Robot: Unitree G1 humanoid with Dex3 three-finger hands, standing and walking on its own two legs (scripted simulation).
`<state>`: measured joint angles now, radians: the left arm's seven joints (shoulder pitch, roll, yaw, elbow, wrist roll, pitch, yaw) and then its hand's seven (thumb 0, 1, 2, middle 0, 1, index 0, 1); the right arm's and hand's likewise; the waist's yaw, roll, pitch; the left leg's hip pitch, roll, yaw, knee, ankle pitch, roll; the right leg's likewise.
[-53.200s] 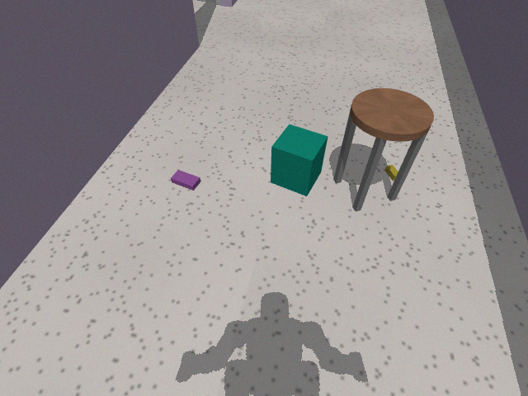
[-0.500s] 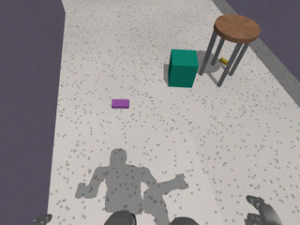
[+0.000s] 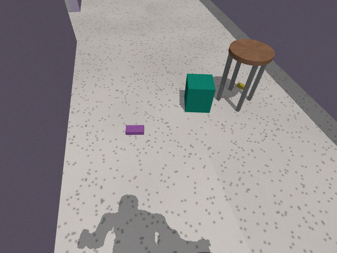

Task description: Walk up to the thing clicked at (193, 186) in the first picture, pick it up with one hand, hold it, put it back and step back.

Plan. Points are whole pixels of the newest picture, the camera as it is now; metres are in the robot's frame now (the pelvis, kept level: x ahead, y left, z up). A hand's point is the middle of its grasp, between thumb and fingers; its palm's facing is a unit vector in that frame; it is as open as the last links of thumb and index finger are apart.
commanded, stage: step back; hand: left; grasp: from above
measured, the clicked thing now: (135, 129) +1.08 +0.25 -0.75
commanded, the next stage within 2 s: stand in 0.72 s
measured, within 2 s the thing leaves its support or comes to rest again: neither
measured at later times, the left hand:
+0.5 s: hand out of the picture +0.13 +0.24 -0.16, palm faces +0.05 -0.93 -0.35, open 7.4 cm
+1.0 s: hand out of the picture +0.14 +0.24 -0.14, palm faces +0.01 -0.95 -0.32, open 7.3 cm
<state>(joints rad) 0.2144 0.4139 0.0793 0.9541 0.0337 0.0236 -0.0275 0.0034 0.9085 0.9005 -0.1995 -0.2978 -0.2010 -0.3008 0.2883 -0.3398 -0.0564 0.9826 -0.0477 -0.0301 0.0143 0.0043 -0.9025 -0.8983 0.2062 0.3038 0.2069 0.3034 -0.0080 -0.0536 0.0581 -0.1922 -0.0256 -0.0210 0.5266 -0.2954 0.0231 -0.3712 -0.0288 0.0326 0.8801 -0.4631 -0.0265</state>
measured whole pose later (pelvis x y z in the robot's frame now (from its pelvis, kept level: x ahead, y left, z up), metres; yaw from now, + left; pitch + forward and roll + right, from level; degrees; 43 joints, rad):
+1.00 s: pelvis +0.06 -0.01 +0.01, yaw +1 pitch -3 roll +0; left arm 0.08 0.35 0.00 1.13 0.01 -0.02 -0.01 0.00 0.91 0.90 -0.20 -0.30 -0.20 -0.30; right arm 0.04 -0.33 -0.01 1.10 -0.01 -0.02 0.01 0.00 -0.90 -0.90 0.20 0.30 0.21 0.30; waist 0.01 -0.01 0.06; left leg -0.14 0.00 0.01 0.38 -0.19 0.01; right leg -0.09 -0.04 -0.04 0.35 -0.21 0.03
